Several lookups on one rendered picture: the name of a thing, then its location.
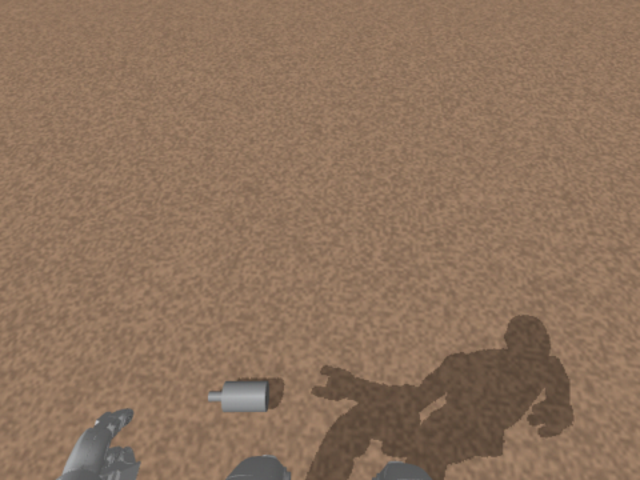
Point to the left robot hand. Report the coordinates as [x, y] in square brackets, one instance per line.
[91, 451]

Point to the bottle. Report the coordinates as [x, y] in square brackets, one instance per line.
[242, 396]

